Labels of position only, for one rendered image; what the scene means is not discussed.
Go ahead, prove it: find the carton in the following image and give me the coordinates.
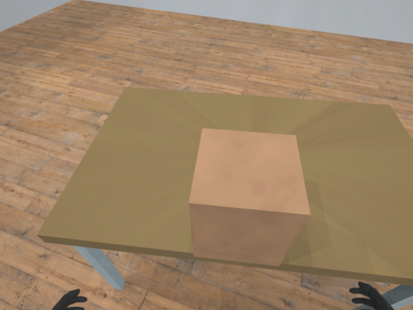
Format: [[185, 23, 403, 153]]
[[188, 128, 310, 266]]

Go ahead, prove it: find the table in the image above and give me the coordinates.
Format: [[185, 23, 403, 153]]
[[37, 87, 413, 310]]

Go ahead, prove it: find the robot left hand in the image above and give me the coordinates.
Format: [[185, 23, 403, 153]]
[[52, 289, 87, 310]]

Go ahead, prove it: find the robot right hand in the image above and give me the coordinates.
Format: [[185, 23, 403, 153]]
[[349, 282, 394, 310]]

